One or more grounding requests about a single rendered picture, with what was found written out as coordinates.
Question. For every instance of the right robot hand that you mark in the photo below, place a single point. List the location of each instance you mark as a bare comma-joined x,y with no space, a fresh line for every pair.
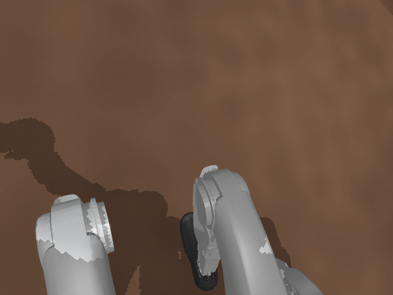
296,282

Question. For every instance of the right robot foot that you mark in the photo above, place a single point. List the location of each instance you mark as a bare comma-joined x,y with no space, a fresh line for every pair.
190,244

